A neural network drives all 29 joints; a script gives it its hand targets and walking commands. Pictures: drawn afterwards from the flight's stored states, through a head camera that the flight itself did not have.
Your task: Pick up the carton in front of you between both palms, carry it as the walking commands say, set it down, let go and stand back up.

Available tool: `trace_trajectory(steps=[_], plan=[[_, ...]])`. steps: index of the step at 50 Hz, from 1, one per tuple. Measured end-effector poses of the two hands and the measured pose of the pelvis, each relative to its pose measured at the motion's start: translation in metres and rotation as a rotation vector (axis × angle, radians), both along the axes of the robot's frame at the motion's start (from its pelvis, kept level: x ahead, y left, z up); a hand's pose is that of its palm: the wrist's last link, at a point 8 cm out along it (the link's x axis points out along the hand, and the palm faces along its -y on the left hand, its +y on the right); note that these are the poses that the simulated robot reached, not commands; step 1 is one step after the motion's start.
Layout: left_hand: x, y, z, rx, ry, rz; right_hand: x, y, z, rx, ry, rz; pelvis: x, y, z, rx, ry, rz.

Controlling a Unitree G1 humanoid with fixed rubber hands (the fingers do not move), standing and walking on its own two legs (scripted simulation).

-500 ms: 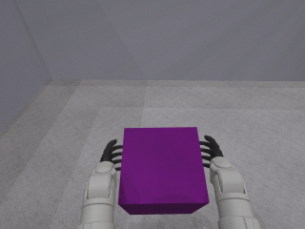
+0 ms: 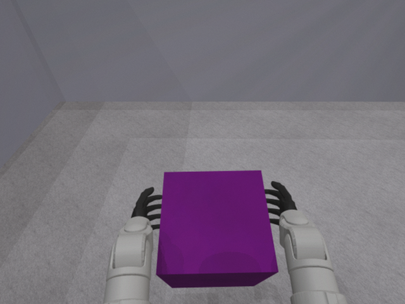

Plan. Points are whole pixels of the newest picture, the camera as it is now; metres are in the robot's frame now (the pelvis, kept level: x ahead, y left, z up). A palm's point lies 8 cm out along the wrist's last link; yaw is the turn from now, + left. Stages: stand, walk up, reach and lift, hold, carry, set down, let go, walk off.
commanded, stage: hold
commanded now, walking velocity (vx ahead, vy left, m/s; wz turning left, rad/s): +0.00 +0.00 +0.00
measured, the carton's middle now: (212, 234) +0.31 +0.00 -0.06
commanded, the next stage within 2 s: set down in 0.26 s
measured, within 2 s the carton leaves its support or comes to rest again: neither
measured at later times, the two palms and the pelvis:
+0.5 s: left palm (147, 216) +0.30 +0.14 +0.04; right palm (292, 218) +0.28 -0.15 +0.05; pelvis -0.03 +0.01 -0.01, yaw -3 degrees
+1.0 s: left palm (160, 237) +0.37 +0.15 -0.17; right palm (263, 242) +0.34 -0.14 -0.16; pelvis -0.04 +0.02 -0.09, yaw -4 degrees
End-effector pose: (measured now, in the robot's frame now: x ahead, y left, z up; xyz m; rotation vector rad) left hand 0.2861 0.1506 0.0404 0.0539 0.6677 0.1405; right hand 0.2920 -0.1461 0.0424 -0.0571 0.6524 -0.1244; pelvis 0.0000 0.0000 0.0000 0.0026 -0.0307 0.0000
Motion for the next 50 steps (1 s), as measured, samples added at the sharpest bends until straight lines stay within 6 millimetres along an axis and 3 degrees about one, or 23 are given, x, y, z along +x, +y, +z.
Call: trace_trajectory(steps=[8, 16, 22, 29, 34, 40, 45, 50], plan=[[-0.005, -0.011, 0.004, 0.002, 0.002, -0.055, -0.019, -0.011, 0.003, 0.004, 0.002, -0.042, -0.008, 0.002, 0.004, -0.001, -0.091, -0.029], [-0.007, -0.009, 0.008, -0.007, -0.007, -0.058, -0.025, -0.010, 0.009, 0.014, -0.009, -0.056, -0.016, 0.007, 0.002, -0.003, -0.130, -0.048], [0.003, -0.009, 0.006, -0.032, -0.005, -0.035, -0.017, -0.007, 0.008, 0.035, -0.009, -0.094, -0.023, 0.011, -0.003, -0.004, -0.138, -0.057], [0.031, -0.012, -0.010, -0.017, 0.013, -0.041, 0.006, -0.007, -0.007, 0.025, 0.007, -0.131, -0.028, 0.015, -0.012, -0.003, -0.087, -0.065], [0.047, -0.010, -0.047, 0.007, 0.042, -0.062, 0.019, -0.005, -0.044, 0.009, 0.037, -0.134, -0.031, 0.016, -0.020, 0.000, 0.038, -0.071], [0.056, -0.004, -0.119, 0.019, 0.050, -0.072, 0.028, 0.002, -0.115, -0.003, 0.046, -0.135, -0.038, 0.018, -0.037, 0.003, 0.243, -0.073], [0.064, 0.000, -0.177, 0.002, 0.026, -0.058, 0.035, 0.007, -0.172, 0.010, 0.018, -0.165, -0.042, 0.019, -0.062, 0.004, 0.426, -0.068], [0.081, 0.002, -0.211, -0.025, -0.019, -0.042, 0.048, 0.010, -0.204, 0.041, -0.032, -0.205, -0.041, 0.021, -0.091, 0.005, 0.582, -0.069]])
